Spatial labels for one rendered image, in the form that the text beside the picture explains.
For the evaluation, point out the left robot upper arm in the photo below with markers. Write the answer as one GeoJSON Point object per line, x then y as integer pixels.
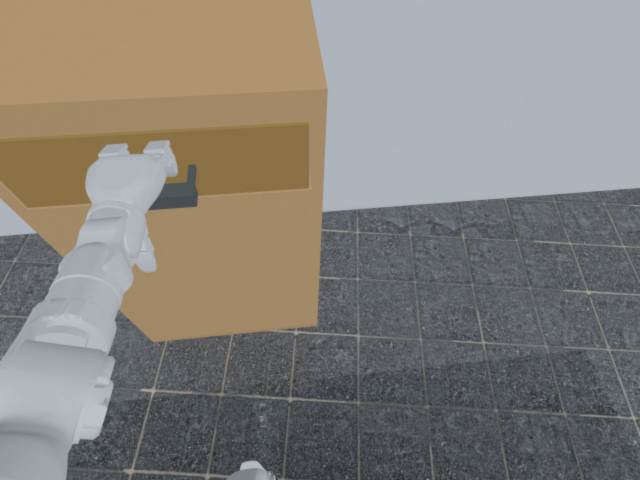
{"type": "Point", "coordinates": [51, 396]}

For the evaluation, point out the drawer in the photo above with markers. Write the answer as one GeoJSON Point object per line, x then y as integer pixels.
{"type": "Point", "coordinates": [51, 170]}

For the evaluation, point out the robot left hand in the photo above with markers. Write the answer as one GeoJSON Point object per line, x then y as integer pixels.
{"type": "Point", "coordinates": [135, 179]}

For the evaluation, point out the robot left shin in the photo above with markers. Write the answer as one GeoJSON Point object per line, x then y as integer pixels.
{"type": "Point", "coordinates": [251, 464]}

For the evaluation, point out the handle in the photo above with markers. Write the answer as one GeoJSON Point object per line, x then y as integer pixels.
{"type": "Point", "coordinates": [178, 195]}

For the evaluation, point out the cabinet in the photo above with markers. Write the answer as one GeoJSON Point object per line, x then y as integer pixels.
{"type": "Point", "coordinates": [236, 263]}

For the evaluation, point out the robot left forearm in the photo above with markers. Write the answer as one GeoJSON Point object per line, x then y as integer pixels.
{"type": "Point", "coordinates": [84, 298]}

